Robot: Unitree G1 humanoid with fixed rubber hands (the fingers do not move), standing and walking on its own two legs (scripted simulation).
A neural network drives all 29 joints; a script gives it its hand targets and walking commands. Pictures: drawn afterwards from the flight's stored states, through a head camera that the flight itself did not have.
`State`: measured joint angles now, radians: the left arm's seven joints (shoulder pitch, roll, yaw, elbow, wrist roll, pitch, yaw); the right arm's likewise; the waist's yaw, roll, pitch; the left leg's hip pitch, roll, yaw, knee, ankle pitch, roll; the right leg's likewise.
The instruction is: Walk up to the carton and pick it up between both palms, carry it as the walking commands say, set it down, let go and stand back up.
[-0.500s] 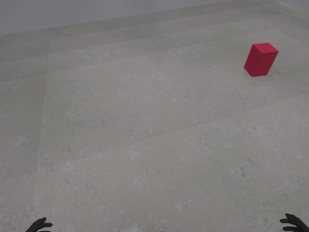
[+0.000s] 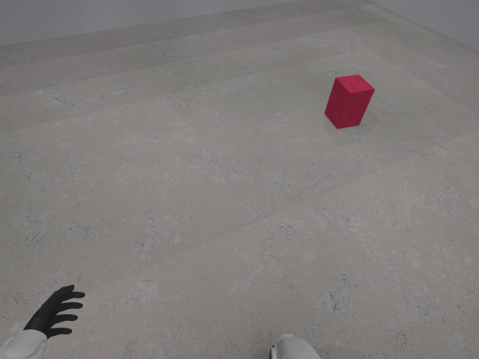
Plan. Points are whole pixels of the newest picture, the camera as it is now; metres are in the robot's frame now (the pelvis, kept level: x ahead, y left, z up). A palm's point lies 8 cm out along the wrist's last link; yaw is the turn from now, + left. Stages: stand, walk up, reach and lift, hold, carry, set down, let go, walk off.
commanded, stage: walk up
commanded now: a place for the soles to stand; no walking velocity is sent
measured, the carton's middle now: (347, 102) +1.64 -0.88 -0.62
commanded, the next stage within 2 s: none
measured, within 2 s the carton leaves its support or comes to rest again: neither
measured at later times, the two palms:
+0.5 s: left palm (118, 258) +0.34 +0.24 -0.10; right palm (448, 222) +0.35 -0.47 -0.04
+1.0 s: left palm (180, 179) +0.54 +0.12 -0.09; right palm (430, 150) +0.60 -0.58 -0.07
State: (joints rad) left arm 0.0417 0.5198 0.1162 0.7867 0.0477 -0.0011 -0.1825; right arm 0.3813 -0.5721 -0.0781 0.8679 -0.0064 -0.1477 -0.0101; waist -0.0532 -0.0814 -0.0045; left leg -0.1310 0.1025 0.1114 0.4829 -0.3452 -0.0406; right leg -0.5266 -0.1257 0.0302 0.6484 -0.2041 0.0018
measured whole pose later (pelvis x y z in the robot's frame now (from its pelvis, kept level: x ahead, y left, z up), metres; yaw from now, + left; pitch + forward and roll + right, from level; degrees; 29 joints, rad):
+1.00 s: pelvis +0.49 -0.23 -0.01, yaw +3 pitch +0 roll -1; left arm 0.25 0.51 0.10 0.74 0.03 0.01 -0.11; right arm 0.31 -0.52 -0.04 0.84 0.00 -0.14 -0.04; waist 0.07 -0.02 0.05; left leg -0.43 0.03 0.11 0.60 -0.25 0.05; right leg -0.27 0.00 -0.11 0.68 -0.40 -0.06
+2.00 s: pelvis +0.85 -0.56 -0.02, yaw +4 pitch +0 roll +0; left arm 0.22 0.50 0.12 0.72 0.04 0.02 -0.09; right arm 0.31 -0.53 -0.04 0.90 -0.01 -0.11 -0.08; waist 0.04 -0.05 0.05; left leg -0.53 0.07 0.05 1.01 -0.49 0.04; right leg -0.40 -0.03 -0.09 0.76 -0.36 -0.04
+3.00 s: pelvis +1.11 -0.89 -0.03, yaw +7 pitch -1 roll +1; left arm 0.21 0.46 0.08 0.80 0.02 -0.02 -0.01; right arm 0.27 -0.51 -0.05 0.90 -0.01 -0.06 -0.05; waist 0.01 -0.03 0.08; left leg -0.51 0.01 -0.04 1.04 -0.51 0.04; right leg -0.45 -0.06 -0.05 0.87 -0.41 -0.01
